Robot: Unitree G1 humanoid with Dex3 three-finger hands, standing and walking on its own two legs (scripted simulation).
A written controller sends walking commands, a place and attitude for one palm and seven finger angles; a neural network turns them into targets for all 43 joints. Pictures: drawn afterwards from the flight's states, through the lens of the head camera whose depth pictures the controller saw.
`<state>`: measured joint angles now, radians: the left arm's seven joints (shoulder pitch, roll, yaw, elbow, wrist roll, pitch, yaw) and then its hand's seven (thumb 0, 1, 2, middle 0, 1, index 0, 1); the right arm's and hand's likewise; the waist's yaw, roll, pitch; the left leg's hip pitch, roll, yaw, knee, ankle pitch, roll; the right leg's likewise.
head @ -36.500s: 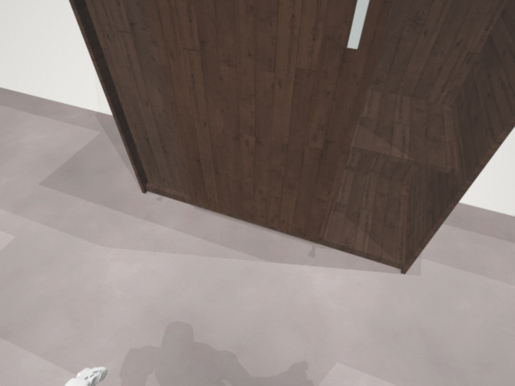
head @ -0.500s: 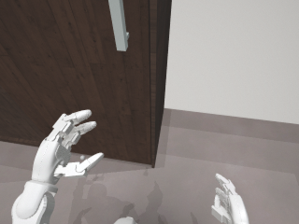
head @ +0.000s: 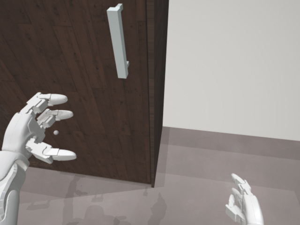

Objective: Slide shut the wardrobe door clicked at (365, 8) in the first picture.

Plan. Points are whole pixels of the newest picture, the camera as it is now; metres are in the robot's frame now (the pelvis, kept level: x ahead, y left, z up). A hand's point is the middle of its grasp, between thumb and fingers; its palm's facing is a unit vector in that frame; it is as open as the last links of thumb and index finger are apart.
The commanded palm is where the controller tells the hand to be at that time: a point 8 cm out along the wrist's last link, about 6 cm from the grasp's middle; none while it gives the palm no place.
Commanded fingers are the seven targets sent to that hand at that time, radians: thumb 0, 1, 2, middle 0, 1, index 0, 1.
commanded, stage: raise the hand with hooked fingers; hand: left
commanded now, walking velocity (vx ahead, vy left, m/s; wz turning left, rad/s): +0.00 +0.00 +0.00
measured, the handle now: (121, 43) +0.49 +0.14 +0.26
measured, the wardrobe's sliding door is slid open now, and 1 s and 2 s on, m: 0.00 0.00 0.00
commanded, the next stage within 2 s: move the hooked fingers beside the handle in 0.90 s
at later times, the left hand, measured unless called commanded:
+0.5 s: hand (12, 78) +0.27 +0.29 +0.29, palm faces +0.09 -0.99 -0.14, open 13.9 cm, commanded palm +0.23 +0.33 +0.28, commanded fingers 0.00 -0.50 0.30 -0.30 -1.20 -0.30 -1.20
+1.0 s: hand (23, 94) +0.26 +0.27 +0.27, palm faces +0.06 -0.99 -0.14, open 14.0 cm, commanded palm +0.22 +0.32 +0.28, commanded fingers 0.00 -0.50 0.30 -0.30 -1.20 -0.30 -1.20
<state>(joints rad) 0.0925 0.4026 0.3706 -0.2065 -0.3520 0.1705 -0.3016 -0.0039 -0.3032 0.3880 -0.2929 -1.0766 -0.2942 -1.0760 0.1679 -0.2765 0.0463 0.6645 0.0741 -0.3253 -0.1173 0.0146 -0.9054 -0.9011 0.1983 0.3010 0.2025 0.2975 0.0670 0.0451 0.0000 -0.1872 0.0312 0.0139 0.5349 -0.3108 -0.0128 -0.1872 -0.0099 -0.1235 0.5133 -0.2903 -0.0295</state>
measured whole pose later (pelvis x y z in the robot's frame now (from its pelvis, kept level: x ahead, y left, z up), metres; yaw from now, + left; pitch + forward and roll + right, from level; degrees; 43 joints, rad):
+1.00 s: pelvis -0.02 +0.00 +0.01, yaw +0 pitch -5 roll +0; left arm -0.31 0.57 0.46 -0.01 -0.33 0.51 -0.43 -0.01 -0.50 0.30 -0.30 -1.20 -0.31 -1.20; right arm 0.13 -0.29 0.10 0.65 0.11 -0.16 -0.09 0.01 -0.90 -0.90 0.20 0.30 0.20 0.30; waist 0.08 0.08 -0.01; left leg -0.12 0.02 0.01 0.44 -0.23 -0.01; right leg -0.12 -0.01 -0.13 0.41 -0.21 -0.03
